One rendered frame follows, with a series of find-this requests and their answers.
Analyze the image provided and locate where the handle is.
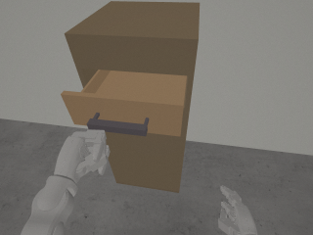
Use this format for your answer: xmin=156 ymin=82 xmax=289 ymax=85
xmin=87 ymin=113 xmax=149 ymax=137

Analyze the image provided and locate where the right robot hand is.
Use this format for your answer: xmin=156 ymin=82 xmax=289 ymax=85
xmin=218 ymin=185 xmax=258 ymax=235

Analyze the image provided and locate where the drawer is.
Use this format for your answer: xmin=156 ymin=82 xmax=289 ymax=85
xmin=61 ymin=70 xmax=187 ymax=137

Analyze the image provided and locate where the left robot forearm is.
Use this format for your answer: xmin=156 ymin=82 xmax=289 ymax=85
xmin=21 ymin=174 xmax=78 ymax=235

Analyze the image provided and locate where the left robot hand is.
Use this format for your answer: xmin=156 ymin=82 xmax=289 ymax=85
xmin=54 ymin=129 xmax=110 ymax=184

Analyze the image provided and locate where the cabinet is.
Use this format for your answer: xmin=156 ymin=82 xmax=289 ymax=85
xmin=65 ymin=1 xmax=200 ymax=193

